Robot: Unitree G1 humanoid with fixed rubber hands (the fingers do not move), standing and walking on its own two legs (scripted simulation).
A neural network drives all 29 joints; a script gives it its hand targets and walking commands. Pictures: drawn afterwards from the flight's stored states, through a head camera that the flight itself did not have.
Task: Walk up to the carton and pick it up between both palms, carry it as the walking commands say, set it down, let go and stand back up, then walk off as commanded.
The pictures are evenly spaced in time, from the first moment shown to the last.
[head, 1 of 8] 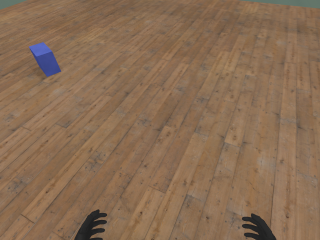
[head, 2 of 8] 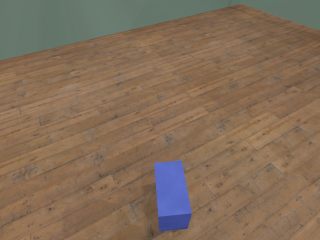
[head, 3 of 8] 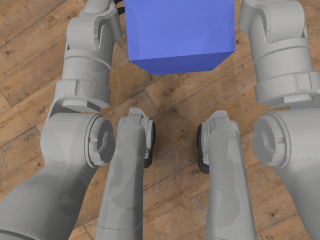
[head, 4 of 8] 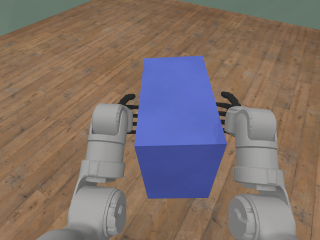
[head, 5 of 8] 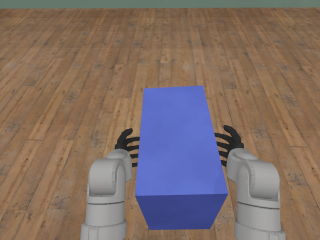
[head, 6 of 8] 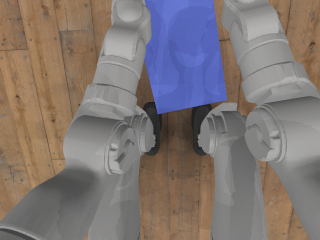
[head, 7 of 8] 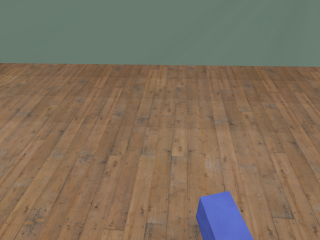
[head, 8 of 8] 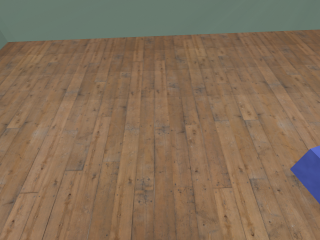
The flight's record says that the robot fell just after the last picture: no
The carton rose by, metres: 0.71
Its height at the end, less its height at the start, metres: +0.00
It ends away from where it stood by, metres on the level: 1.28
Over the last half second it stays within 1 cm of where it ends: yes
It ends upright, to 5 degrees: yes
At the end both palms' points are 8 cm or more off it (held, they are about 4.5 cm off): yes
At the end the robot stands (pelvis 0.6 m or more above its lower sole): yes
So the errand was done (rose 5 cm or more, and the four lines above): yes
